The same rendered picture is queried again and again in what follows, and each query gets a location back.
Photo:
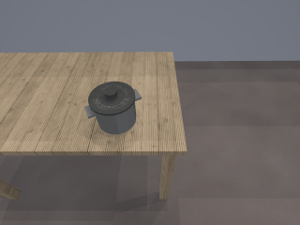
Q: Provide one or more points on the pot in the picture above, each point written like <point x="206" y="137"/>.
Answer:
<point x="116" y="124"/>

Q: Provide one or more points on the knob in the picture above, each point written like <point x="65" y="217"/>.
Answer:
<point x="110" y="92"/>

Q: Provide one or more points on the table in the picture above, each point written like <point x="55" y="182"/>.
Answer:
<point x="42" y="100"/>

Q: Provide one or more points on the lid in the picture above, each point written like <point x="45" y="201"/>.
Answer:
<point x="111" y="106"/>

